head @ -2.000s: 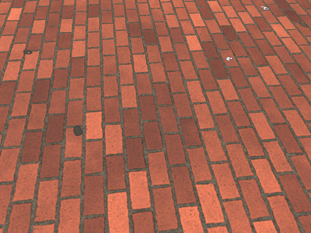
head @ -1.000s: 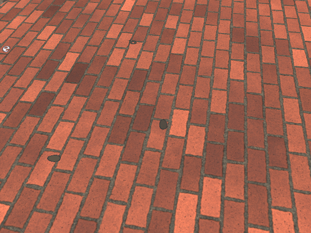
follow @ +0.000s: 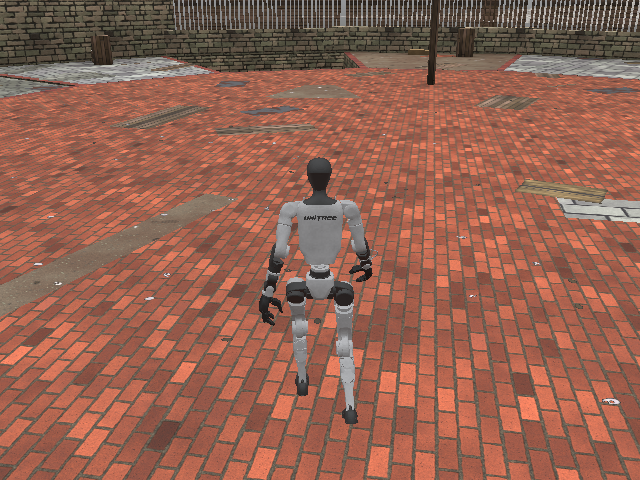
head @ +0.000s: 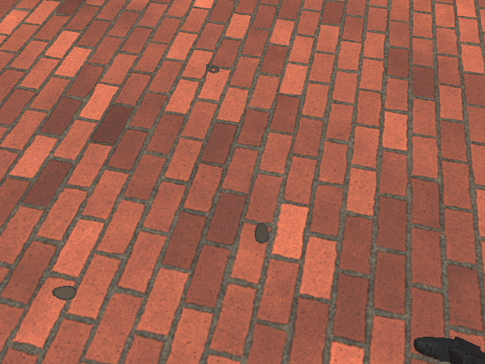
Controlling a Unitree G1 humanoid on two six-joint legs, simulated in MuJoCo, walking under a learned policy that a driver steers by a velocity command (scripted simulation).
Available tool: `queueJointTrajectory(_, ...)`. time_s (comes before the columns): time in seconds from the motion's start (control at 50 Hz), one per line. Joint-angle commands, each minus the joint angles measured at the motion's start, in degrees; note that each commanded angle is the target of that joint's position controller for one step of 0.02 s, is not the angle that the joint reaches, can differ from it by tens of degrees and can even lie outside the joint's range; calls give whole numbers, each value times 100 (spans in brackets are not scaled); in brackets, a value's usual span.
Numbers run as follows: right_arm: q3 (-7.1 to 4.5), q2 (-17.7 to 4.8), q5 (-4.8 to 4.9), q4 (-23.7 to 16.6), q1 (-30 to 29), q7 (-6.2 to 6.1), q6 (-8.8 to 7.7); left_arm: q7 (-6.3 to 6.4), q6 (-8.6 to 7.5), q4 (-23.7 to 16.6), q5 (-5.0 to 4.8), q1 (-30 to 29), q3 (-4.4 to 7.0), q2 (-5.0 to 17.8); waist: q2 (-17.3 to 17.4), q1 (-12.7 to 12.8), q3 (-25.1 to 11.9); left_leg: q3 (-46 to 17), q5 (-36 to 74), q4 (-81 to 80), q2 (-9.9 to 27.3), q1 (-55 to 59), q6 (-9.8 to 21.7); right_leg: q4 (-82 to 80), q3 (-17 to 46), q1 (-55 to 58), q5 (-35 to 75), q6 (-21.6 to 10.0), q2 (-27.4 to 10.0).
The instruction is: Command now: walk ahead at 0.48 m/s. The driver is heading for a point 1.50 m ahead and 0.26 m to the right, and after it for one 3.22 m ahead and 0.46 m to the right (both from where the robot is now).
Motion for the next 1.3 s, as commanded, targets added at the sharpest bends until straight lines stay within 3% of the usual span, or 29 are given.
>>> queueJointTrajectory(0.02,-199,-815,-5,265,1550,-29,-3,-42,-351,-705,-237,-480,135,796,793,-851,-1056,-3448,-1645,-2068,1993,3696,1123,2812,301,-3797,243,-309,-175)
queueJointTrajectory(0.04,-142,-659,-61,225,1136,0,-59,8,-347,-736,-171,-666,158,762,322,-616,-616,-2755,-961,-2236,1770,2729,1002,2432,193,-3527,726,-321,-446)
queueJointTrajectory(0.08,-81,-456,-154,245,830,33,-128,60,-193,-685,-39,-422,205,564,480,-216,-447,-1990,-422,-2519,1417,1733,871,1905,245,-2812,1138,-318,-735)
queueJointTrajectory(0.12,-80,-499,-119,365,954,15,-151,75,-70,-732,-26,-420,193,387,489,-107,-292,-1651,-288,-2782,1345,1320,958,1531,165,-2744,1199,-246,-805)
queueJointTrajectory(0.2,-129,-794,-117,529,1439,-165,-146,76,-42,-1114,81,-1346,235,526,273,-266,17,-1314,97,-3014,1324,1497,1003,250,104,-3556,2381,12,-858)
queueJointTrajectory(0.28,-131,-889,-48,628,1888,-249,-97,-30,-118,-1355,50,-2210,151,372,247,-558,78,-794,429,-2981,1100,1712,767,-1253,-211,-3271,3459,52,-560)
queueJointTrajectory(0.4,-186,-997,13,882,2498,-271,81,-242,-177,-1729,-21,-2966,93,485,299,-725,181,-853,815,-2380,1568,3001,659,-2140,-210,-3422,2818,-149,-353)
queueJointTrajectory(0.44,-221,-1089,8,852,2383,-280,149,-275,-202,-1703,-32,-2619,160,686,475,-457,-57,-835,1916,-1889,1625,3235,533,-2266,-348,-2816,2338,-318,-162)
queueJointTrajectory(0.48,-143,-912,-40,756,2250,-280,206,-223,-211,-1232,-4,-963,414,1179,412,324,-1135,-403,3095,99,1122,2640,249,-2253,-454,-434,2408,-675,-16)
queueJointTrajectory(0.5,23,-414,-117,597,2738,-244,137,-183,-197,-1058,126,-55,557,1769,-568,317,-2161,-88,1297,2335,490,628,-108,-2159,1601,1950,2121,-1410,-1478)
queueJointTrajectory(0.52,125,-124,-57,682,2925,-207,-8,-202,-154,-960,51,166,514,1619,-1549,268,-2737,-561,-2311,3750,-285,-820,-291,-3183,3874,2866,1195,-1963,-2201)
queueJointTrajectory(0.54,-40,-782,99,583,2430,-180,-132,-204,-160,-1014,18,-144,364,1204,-1081,339,-2111,-1083,-2305,4296,78,-1464,-154,-3384,3497,2454,776,-1673,-1996)
queueJointTrajectory(0.56,-64,-900,194,424,1930,-175,-200,-177,-161,-1141,45,-624,300,992,-794,238,-1411,-917,-1832,4261,383,-1643,-61,-3461,2630,1655,1079,-1460,-1801)
queueJointTrajectory(0.58,-67,-842,136,394,1701,-207,-204,-185,-175,-1203,96,-1037,249,857,-343,54,-931,-781,-1338,3887,655,-1452,-67,-3660,1997,775,1627,-1368,-1586)
queueJointTrajectory(0.6,-114,-814,52,410,1679,-238,-146,-196,-205,-1239,142,-1284,200,682,-303,-142,-701,-808,-1029,3484,856,-1119,-80,-3837,1569,174,2001,-1275,-1381)
queueJointTrajectory(0.68,-87,-456,-17,412,1767,-259,98,-198,-263,-1100,123,-1217,220,765,-296,-437,-387,-742,-523,2717,1016,-796,-246,-4366,841,-589,2632,-1354,-1171)
queueJointTrajectory(0.74,-96,-461,-85,204,1174,-254,103,-99,-226,-978,108,-945,255,887,-202,-321,-200,-697,372,1714,1018,-1217,-401,-4506,489,-451,2882,-1315,-1090)
queueJointTrajectory(0.82,-30,-320,-50,-3,370,-180,42,-28,-180,-845,47,-621,260,948,-252,-73,-28,-417,1406,316,757,-872,-423,-4572,-5,-431,2791,-1103,-849)
queueJointTrajectory(0.92,-1,-399,8,-274,-280,-36,-16,2,-56,-581,-10,-190,306,1013,-280,67,159,-454,1098,-386,629,-1037,-245,-4209,45,511,2919,-1043,-1238)
queueJointTrajectory(0.98,-91,-640,10,-267,36,21,-69,30,35,-573,-24,-307,353,1113,-421,-235,-79,-335,446,-582,418,-330,-28,-3601,121,830,4089,-887,-1368)
queueJointTrajectory(1.02,-344,-1103,-28,187,1650,-47,-93,30,85,-656,8,-459,271,942,-320,-1017,-1065,-280,520,-582,319,2053,257,-1741,-153,114,4910,-624,-863)
queueJointTrajectory(1.04,-479,-1627,-152,337,2527,-104,-87,7,36,-813,91,-90,131,518,566,-1056,-2003,-2058,226,-478,1722,4297,829,378,-469,-1800,3059,-293,-223)
queueJointTrajectory(1.06,-440,-1585,-107,400,2731,-82,-51,-15,-80,-747,41,308,2,97,1668,-920,-2661,-4216,-733,-1355,2534,5231,1306,1770,42,-3220,-643,-128,493)
queueJointTrajectory(1.08,-305,-1103,-62,379,2536,-97,-61,-25,-154,-783,-142,-194,187,772,1131,-1042,-2057,-3891,-1276,-1604,2336,4754,1029,2357,564,-3770,-563,-209,180)
queueJointTrajectory(1.1,-244,-910,-51,293,2047,-121,-77,-11,-185,-941,-225,-626,239,938,911,-926,-1291,-3041,-1065,-1753,2211,3919,784,2344,398,-4003,-6,-285,-108)
queueJointTrajectory(1.12,-187,-724,-92,233,1616,-117,-101,32,-171,-967,-171,-834,258,906,549,-743,-904,-2457,-736,-1972,2012,3108,655,2095,314,-3767,529,-291,-371)
queueJointTrajectory(1.18,-128,-414,-199,285,1179,-103,-168,42,56,-890,-132,-560,298,528,710,-314,-479,-1269,-68,-2522,1626,1942,517,1613,362,-3010,1208,-275,-692)
queueJointTrajectory(1.24,-192,-599,-211,397,1278,-178,-204,44,193,-1050,-98,-808,315,431,493,-251,-216,-585,616,-2731,1596,1809,574,1248,392,-3389,1761,-190,-725)
queueJointTrajectory(1.3,-222,-705,-224,453,1423,-275,-175,-14,172,-1226,-46,-1192,319,406,365,-318,-95,-75,1014,-2791,1530,2028,531,379,375,-3692,2592,-109,-657)
Next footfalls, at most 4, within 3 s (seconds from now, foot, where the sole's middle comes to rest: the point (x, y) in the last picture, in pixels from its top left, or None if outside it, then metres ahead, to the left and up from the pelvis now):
0.48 right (320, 362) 0.46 -0.15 -0.75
1.02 left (233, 252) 0.77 0.10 -0.75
1.58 right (320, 187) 1.03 -0.17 -0.75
2.08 left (298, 112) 1.39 -0.10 -0.75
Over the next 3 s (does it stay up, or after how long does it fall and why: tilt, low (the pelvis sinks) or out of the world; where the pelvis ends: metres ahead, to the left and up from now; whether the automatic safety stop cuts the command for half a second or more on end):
stays up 1.61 -0.32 0.02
